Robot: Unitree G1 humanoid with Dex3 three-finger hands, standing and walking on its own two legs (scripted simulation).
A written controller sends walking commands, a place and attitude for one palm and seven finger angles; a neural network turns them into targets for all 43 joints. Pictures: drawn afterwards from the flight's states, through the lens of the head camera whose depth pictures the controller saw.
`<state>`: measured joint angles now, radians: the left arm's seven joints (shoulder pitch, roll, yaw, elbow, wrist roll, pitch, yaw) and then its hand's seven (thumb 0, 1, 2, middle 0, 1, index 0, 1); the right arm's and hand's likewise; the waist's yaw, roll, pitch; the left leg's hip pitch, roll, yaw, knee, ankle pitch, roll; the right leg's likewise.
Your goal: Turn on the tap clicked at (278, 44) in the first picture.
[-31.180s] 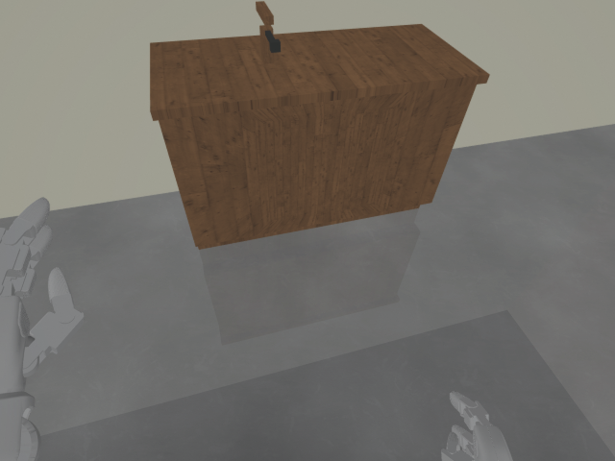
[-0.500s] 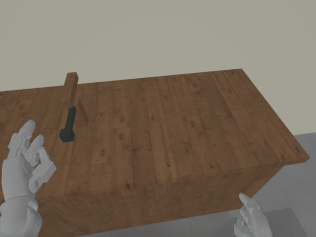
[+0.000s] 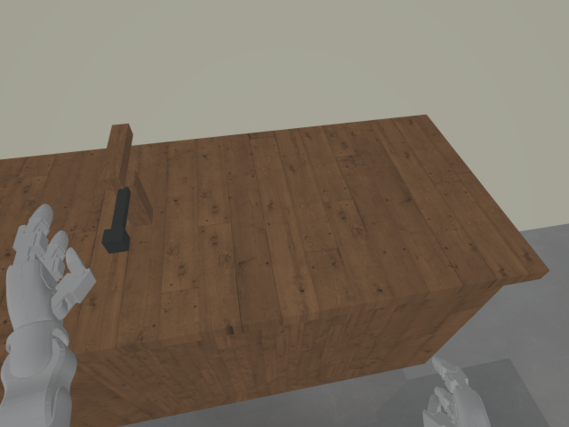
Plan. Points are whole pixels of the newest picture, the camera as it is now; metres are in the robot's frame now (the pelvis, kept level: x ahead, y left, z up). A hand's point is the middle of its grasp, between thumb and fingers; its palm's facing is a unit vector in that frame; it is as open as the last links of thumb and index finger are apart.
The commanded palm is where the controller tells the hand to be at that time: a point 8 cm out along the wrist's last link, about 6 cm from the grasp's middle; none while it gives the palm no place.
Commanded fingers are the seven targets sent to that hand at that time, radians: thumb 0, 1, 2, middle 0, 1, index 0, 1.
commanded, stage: reach beside the lever's end, fingers flat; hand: left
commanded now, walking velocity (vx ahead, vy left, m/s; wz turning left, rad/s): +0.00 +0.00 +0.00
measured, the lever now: (116, 240) +0.35 +0.29 +0.06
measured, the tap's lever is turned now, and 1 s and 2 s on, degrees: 0 0 4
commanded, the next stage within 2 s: push the lever round in 0.94 s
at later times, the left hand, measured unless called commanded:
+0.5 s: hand (83, 258) +0.31 +0.32 +0.07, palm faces +0.51 -0.86 -0.09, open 7.8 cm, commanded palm +0.27 +0.35 +0.06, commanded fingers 0.00 0.90 0.90 -0.15 -0.15 -0.15 -0.15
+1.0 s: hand (82, 264) +0.30 +0.32 +0.05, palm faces +0.50 -0.86 -0.09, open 7.8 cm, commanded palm +0.27 +0.35 +0.05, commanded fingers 0.00 0.90 0.90 -0.15 -0.15 -0.15 -0.15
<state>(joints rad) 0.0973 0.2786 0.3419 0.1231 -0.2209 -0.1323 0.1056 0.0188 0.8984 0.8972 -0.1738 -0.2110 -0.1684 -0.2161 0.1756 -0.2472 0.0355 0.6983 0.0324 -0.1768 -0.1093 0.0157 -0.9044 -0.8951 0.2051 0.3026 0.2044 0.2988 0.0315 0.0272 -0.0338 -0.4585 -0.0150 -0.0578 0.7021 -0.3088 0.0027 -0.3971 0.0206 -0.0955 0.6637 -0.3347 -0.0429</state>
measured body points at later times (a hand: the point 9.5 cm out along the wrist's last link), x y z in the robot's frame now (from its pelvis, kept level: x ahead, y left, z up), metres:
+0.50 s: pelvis +0.00 +0.00 -0.01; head +0.04 +0.00 +0.44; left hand +0.27 +0.36 +0.07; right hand +0.15 -0.26 -0.11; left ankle +0.03 +0.12 -0.72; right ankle +0.01 -0.09 -0.72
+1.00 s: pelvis +0.00 +0.01 -0.01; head +0.05 +0.02 +0.44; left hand +0.27 +0.37 +0.06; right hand +0.14 -0.24 -0.11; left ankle +0.03 +0.12 -0.72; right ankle +0.01 -0.09 -0.72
